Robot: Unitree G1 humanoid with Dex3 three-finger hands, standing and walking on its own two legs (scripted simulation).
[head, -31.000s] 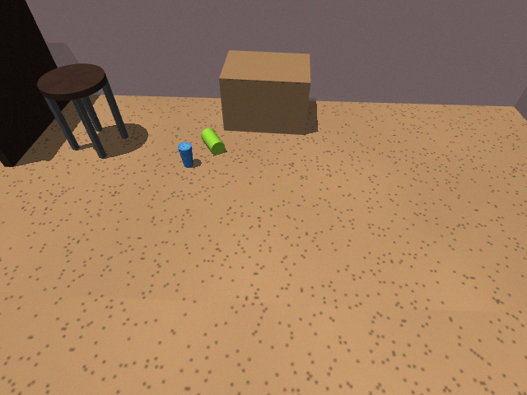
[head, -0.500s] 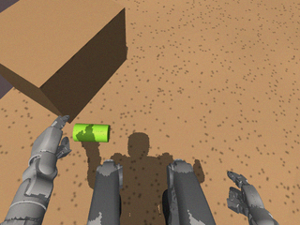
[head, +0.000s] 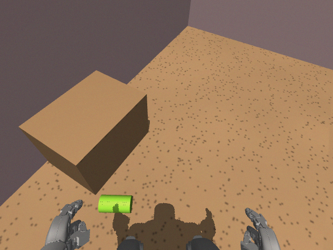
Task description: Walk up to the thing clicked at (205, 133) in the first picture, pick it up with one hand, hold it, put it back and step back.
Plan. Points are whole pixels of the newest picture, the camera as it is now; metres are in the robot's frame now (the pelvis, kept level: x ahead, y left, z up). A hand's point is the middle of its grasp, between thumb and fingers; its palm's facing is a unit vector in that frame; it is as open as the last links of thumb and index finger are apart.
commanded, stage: home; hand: left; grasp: from above
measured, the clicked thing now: (115, 203) +0.45 +0.22 -0.64
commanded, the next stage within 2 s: none
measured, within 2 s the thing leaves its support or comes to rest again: neither
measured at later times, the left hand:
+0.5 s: hand (80, 242) +0.17 +0.18 -0.01, palm faces +0.08 -0.98 -0.17, open 7.4 cm
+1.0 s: hand (81, 240) +0.18 +0.18 -0.01, palm faces +0.06 -0.98 -0.18, open 7.4 cm
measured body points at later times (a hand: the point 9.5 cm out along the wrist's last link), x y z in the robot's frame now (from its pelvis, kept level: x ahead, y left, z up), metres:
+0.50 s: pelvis +0.02 +0.00 +0.03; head +0.03 +0.01 +0.48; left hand +0.17 +0.23 +0.00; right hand +0.20 -0.24 -0.02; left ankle +0.03 +0.12 -0.65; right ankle +0.02 -0.14 -0.65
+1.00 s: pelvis +0.02 +0.00 +0.03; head +0.03 +0.00 +0.48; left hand +0.17 +0.23 +0.00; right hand +0.18 -0.25 -0.03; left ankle +0.03 +0.12 -0.65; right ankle +0.02 -0.14 -0.65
